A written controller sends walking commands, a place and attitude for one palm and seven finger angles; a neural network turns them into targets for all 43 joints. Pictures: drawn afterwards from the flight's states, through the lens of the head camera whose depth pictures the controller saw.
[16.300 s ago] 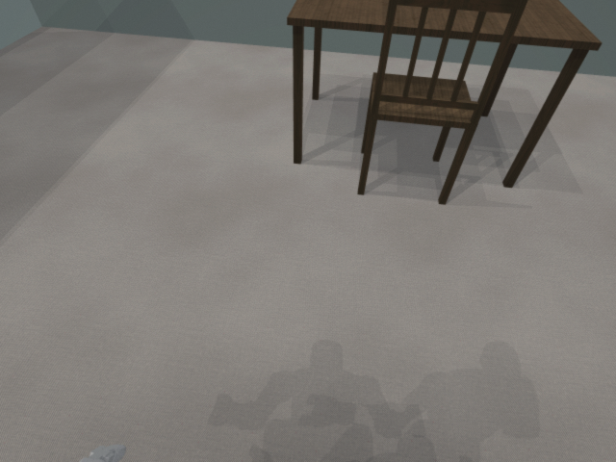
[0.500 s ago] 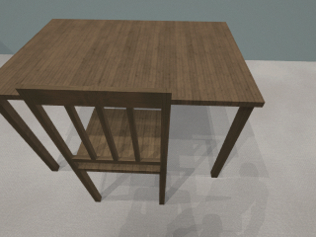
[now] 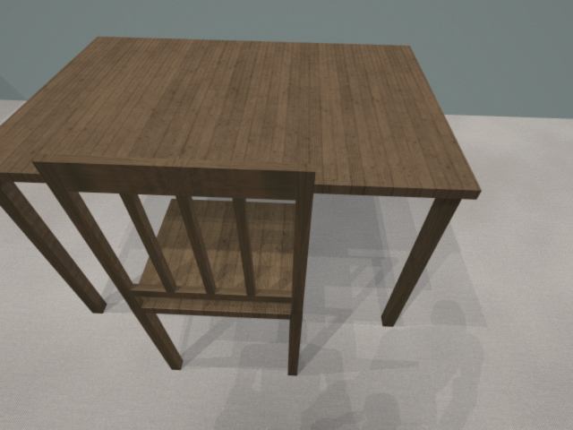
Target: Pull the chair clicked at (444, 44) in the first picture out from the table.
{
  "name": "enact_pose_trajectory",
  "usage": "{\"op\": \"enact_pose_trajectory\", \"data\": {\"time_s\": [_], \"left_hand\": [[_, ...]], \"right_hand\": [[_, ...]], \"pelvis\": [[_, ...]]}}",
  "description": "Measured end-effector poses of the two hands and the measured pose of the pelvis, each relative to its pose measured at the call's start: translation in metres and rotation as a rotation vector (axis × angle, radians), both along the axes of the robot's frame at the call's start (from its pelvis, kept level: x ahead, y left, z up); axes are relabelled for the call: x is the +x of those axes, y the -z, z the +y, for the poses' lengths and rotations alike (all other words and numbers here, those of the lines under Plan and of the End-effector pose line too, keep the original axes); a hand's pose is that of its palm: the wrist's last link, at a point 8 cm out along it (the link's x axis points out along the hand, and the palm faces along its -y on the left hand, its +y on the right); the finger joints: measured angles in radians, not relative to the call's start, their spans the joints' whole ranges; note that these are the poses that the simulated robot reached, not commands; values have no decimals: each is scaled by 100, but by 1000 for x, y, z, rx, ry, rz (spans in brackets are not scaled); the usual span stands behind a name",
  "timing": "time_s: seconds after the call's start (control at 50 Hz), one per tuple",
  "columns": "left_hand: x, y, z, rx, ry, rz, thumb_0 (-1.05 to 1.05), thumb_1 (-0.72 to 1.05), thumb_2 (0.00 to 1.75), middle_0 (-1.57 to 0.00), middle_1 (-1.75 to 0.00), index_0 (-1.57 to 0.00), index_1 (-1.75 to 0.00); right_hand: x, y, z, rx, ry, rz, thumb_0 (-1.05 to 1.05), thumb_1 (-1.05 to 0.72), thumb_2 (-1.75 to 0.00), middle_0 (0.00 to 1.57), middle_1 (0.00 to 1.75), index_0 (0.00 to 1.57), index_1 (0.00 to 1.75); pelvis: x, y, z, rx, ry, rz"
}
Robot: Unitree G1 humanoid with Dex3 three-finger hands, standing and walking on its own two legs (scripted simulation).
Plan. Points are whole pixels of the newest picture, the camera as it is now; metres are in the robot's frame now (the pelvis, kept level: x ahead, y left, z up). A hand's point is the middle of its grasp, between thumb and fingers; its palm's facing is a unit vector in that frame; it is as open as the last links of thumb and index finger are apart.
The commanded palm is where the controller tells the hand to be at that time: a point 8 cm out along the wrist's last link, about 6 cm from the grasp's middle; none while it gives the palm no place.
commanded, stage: look again from close up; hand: left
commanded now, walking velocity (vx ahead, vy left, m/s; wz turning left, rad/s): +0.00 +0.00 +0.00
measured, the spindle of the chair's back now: (199, 249) +0.45 +0.21 -0.08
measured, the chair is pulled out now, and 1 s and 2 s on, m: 0.00 0.00 0.00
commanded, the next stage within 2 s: none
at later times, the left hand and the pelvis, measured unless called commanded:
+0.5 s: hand out of the picture -0.02 +0.16 -0.18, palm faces +0.03 -0.99 -0.17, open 7.4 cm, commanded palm none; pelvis +0.00 +0.00 +0.00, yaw +0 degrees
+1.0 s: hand out of the picture -0.02 +0.15 -0.18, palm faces +0.03 -0.99 -0.16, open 7.4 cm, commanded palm none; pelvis +0.00 +0.00 +0.00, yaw +0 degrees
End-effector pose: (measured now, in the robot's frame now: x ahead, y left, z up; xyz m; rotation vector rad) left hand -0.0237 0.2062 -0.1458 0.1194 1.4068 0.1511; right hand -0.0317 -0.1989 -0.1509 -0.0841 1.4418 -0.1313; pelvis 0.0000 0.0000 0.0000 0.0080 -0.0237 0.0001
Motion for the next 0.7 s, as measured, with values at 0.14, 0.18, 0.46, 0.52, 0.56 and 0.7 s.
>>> {"op": "enact_pose_trajectory", "data": {"time_s": [0.14,0.18,0.46,0.52,0.56,0.7], "left_hand": [[-1,0,0,-2,3,5,1,91,90,-20,-30,-20,-29],[-2,0,1,-3,3,5,1,91,90,-20,-30,-20,-29],[-1,0,1,-5,4,7,1,91,90,-20,-30,-20,-29],[-1,1,1,-6,4,7,1,91,90,-20,-30,-20,-29],[0,1,0,-7,4,6,1,91,90,-20,-30,-20,-29],[0,1,0,-9,4,4,1,91,90,-20,-30,-20,-29]], "right_hand": [[-4,0,2,1,5,10,0,-91,-90,20,30,20,30],[-6,-1,2,2,6,15,0,-91,-90,20,30,20,30],[-12,-1,6,6,15,33,0,-91,-90,20,30,20,30],[-12,-1,7,6,16,31,0,-91,-90,20,30,20,30],[-11,-1,7,6,16,29,0,-91,-90,20,30,20,30],[-9,-1,7,6,17,22,0,-91,-90,20,30,20,30]], "pelvis": [[0,0,1,0,2,2],[0,0,1,0,2,2],[1,0,2,-1,3,4],[1,0,2,-1,3,4],[1,0,2,-1,3,4],[2,0,2,-2,4,3]]}}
